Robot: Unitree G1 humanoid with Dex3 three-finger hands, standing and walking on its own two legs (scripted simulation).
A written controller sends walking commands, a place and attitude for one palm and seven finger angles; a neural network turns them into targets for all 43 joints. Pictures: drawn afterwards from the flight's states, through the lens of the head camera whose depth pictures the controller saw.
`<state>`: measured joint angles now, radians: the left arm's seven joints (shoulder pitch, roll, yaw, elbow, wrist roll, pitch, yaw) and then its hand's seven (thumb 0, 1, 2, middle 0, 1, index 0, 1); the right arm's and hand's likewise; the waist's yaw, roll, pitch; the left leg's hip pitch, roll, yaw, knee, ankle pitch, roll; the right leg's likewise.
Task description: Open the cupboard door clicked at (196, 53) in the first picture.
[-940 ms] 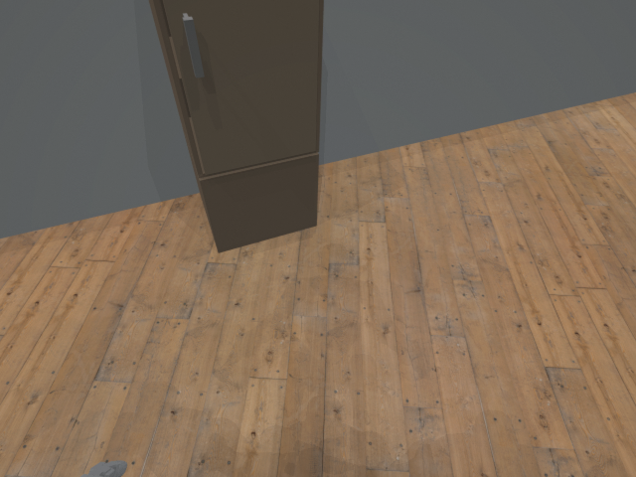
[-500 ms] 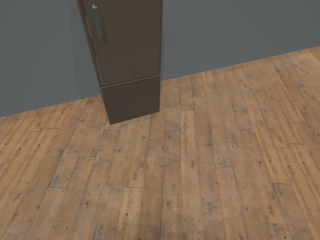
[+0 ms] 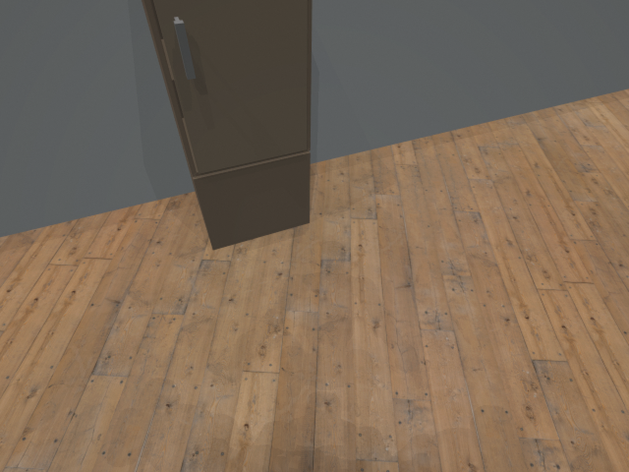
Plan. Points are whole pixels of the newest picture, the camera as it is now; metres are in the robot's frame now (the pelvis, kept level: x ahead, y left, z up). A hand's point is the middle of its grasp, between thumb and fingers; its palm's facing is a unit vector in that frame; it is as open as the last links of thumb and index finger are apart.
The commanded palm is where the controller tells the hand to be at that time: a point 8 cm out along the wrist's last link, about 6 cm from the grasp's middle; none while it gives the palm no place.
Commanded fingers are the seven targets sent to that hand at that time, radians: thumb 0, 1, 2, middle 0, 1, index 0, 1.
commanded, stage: look at it before walking up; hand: left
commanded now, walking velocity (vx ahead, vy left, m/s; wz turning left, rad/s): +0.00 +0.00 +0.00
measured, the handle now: (183, 48) +1.07 +0.40 +0.07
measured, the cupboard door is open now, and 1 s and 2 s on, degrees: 0 0 0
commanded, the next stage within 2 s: walk to a spot facing it in 0.50 s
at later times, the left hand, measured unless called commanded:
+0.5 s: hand out of the picture +0.07 +0.24 -0.16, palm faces -0.02 -0.94 -0.33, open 7.4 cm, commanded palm none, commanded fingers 0.00 0.90 0.90 -0.20 -0.30 -0.20 -0.30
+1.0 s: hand out of the picture +0.09 +0.16 -0.18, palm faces -0.12 -0.97 -0.22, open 7.4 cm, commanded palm none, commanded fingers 0.00 0.90 0.90 -0.20 -0.30 -0.20 -0.30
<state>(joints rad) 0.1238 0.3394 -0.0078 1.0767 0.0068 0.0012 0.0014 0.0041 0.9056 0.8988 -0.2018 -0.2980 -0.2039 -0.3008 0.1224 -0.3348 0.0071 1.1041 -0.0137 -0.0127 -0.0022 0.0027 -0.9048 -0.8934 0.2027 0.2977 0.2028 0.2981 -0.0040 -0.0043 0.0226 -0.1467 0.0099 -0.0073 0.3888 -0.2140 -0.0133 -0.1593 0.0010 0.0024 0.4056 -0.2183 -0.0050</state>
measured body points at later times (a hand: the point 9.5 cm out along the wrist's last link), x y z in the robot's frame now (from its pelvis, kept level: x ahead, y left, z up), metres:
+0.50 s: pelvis +0.00 +0.00 +0.00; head +0.00 +0.00 +0.45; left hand +0.07 +0.29 -0.13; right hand +0.08 -0.30 -0.13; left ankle +0.00 +0.13 -0.74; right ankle +0.00 -0.12 -0.74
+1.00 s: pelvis +0.06 -0.04 -0.02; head +0.07 -0.05 +0.42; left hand +0.09 +0.21 -0.17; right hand +0.00 -0.28 -0.18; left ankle +0.00 +0.12 -0.73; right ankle +0.05 -0.12 -0.75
